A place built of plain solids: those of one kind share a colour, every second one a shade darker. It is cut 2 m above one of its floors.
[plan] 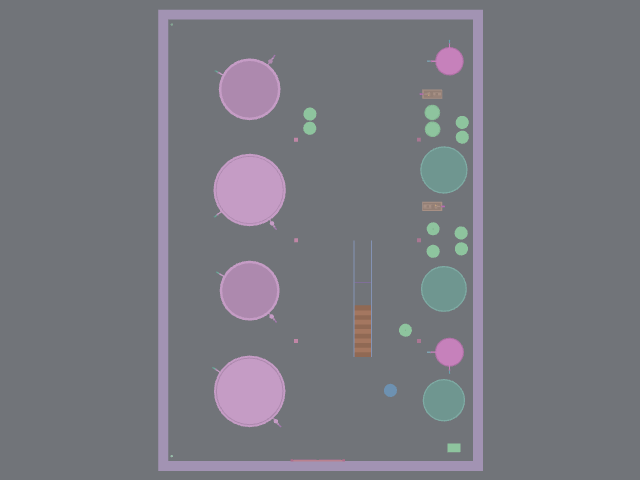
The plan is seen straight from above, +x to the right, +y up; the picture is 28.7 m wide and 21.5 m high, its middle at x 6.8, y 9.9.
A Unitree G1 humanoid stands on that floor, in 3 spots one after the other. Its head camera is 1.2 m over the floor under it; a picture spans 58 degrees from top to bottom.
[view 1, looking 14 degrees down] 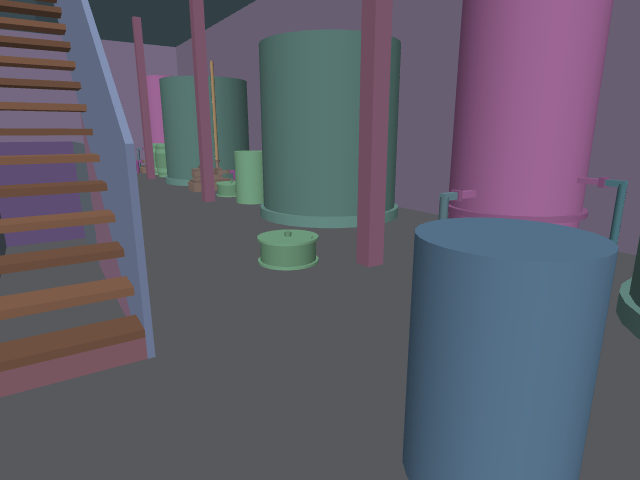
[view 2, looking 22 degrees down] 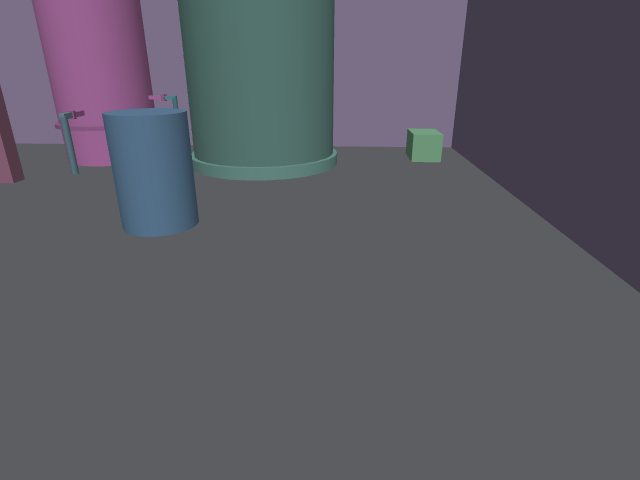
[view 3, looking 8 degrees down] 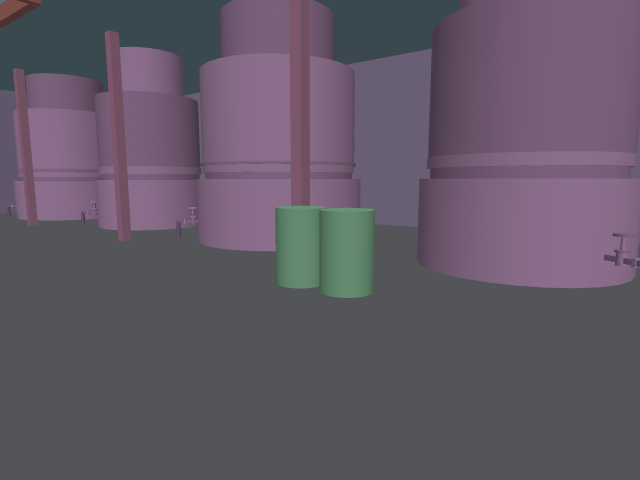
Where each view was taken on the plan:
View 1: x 8.71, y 2.36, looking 57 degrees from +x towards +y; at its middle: ground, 4.96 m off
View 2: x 6.70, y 1.70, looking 3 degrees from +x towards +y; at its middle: ground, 3.20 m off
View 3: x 10.18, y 18.07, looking -143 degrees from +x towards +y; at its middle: piece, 4.57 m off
